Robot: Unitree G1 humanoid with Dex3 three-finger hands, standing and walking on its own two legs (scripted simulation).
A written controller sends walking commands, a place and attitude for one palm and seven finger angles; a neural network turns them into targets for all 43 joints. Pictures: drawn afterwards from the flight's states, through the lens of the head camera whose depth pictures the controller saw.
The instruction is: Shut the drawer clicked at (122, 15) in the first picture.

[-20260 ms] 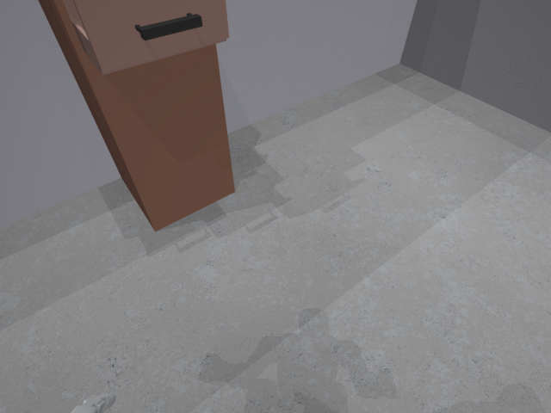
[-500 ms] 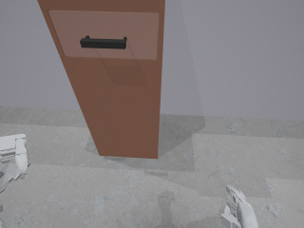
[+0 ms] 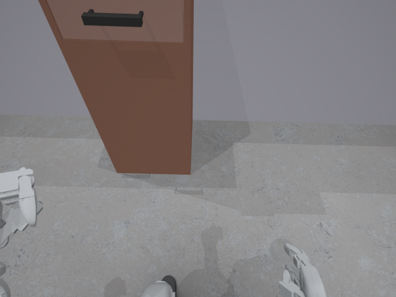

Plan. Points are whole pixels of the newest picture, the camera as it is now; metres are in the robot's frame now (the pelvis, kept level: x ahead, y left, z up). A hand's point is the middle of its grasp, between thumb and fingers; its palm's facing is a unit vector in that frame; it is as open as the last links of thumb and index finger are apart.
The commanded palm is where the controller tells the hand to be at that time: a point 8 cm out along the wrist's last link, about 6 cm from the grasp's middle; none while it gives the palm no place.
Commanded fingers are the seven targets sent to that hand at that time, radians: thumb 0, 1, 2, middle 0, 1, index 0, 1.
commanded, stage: step back with the hand held close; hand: left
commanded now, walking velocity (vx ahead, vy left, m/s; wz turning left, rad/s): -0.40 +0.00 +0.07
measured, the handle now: (114, 16) +0.80 +0.31 +0.15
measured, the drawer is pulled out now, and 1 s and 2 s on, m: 0.00 0.00 0.00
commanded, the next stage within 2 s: stop stepping back and stand still in 0.14 s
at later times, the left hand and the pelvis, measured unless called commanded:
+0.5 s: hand out of the picture +0.03 +0.20 +0.19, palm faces +0.46 -0.78 -0.42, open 3.3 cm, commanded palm -0.01 +0.23 +0.19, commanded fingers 0.00 0.90 0.90 -1.40 -1.60 -1.40 -1.60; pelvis -0.14 -0.05 +0.02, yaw +0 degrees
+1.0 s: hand out of the picture -0.04 +0.18 +0.17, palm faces +0.48 -0.74 -0.46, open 3.3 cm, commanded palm -0.10 +0.22 +0.19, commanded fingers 0.00 0.90 0.90 -1.40 -1.60 -1.40 -1.60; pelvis -0.21 -0.07 +0.00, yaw +4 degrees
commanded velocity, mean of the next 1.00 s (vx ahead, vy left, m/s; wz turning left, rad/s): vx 0.11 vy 0.06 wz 0.02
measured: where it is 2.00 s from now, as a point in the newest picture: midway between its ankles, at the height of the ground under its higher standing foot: outside the picture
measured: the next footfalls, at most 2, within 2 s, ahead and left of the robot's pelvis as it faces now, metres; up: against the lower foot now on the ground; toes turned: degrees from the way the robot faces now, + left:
left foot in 0.64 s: -0.20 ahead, +0.10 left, +0.00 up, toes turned +6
right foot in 0.88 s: -0.11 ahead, -0.14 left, +0.00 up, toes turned -1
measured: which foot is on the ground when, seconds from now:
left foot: down 0.00-0.34, up 0.36-0.62, down 0.64-0.86, up 0.88-1.00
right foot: down 0.00-0.64, up 0.66-0.86, down 0.88-1.00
